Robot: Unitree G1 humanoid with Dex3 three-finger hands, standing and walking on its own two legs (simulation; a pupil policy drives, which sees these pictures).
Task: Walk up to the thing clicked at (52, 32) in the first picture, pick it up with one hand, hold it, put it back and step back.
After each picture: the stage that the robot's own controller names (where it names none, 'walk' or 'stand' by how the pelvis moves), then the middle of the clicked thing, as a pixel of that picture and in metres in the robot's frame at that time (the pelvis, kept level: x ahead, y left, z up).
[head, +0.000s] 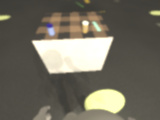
stand; (50, 29) +0.89 +0.50 -0.02
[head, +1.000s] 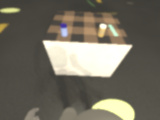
walk; (64, 30) +0.83 +0.29 +0.00
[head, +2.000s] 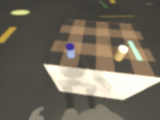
stand; (70, 50) +0.53 +0.17 +0.00
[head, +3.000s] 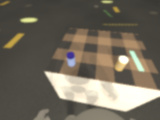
stand; (71, 59) +0.49 +0.19 -0.02
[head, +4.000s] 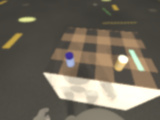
stand; (70, 59) +0.48 +0.19 -0.02
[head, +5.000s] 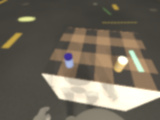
stand; (68, 60) +0.47 +0.19 -0.02
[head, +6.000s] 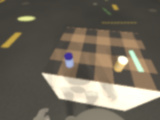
stand; (69, 60) +0.47 +0.19 -0.02
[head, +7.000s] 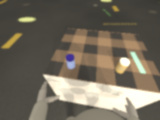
rise first; (70, 61) +0.46 +0.18 -0.02
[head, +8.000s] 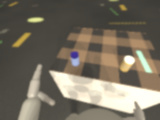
go down; (75, 58) +0.49 +0.17 -0.01
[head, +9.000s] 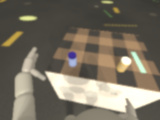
go down; (72, 59) +0.48 +0.16 -0.01
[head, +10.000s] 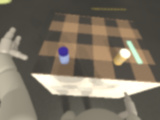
go down; (64, 55) +0.45 +0.16 +0.02
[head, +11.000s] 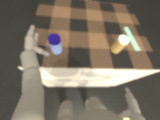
close in; (55, 44) +0.48 +0.18 +0.06
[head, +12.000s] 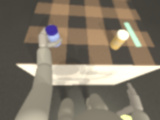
close; (53, 36) +0.54 +0.18 +0.07
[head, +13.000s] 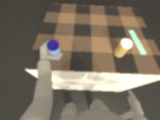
lift; (54, 50) +0.45 +0.20 +0.06
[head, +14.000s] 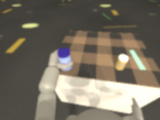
lift; (65, 59) +0.34 +0.16 +0.18
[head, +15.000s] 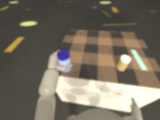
hold; (64, 61) +0.33 +0.16 +0.16
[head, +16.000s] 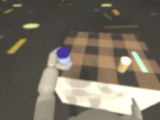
hold; (64, 59) +0.33 +0.16 +0.18
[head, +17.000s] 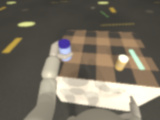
crouch; (65, 50) +0.40 +0.16 +0.19
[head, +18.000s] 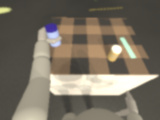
lower; (53, 35) +0.51 +0.19 +0.16
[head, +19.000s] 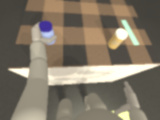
lower; (47, 33) +0.55 +0.19 +0.07
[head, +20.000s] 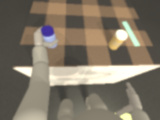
lower; (49, 37) +0.53 +0.19 +0.07
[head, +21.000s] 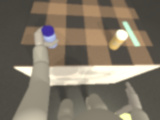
lower; (50, 37) +0.53 +0.19 +0.07
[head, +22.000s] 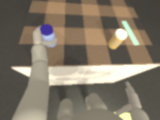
lower; (48, 36) +0.53 +0.19 +0.07
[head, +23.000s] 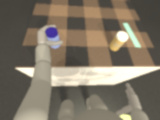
open; (53, 38) +0.53 +0.17 +0.06
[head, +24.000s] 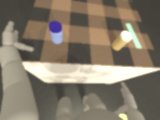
sink last; (56, 33) +0.54 +0.17 +0.07
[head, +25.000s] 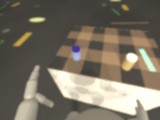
sink last; (76, 53) +0.53 +0.17 +0.03
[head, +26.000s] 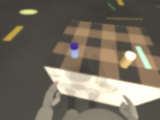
stand; (74, 50) +0.53 +0.16 +0.02
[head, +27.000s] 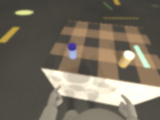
stand; (72, 51) +0.52 +0.17 +0.03
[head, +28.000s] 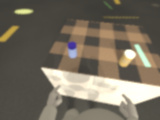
stand; (72, 50) +0.52 +0.17 +0.03
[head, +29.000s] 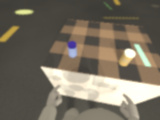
stand; (72, 49) +0.52 +0.17 +0.04
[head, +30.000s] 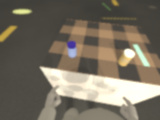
stand; (72, 49) +0.52 +0.16 +0.04
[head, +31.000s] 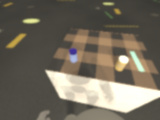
stand; (73, 55) +0.54 +0.17 -0.01
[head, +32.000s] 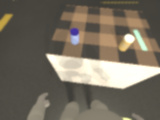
walk; (74, 36) +0.62 +0.14 +0.00
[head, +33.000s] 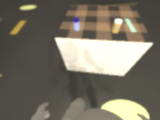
walk; (76, 24) +0.88 +0.21 +0.00
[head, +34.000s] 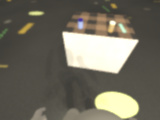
stand; (80, 23) +1.12 +0.20 +0.00
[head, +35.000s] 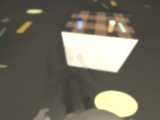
stand; (79, 23) +1.12 +0.18 -0.02
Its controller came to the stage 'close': yes
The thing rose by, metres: 0.20
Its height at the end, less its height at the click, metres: +0.00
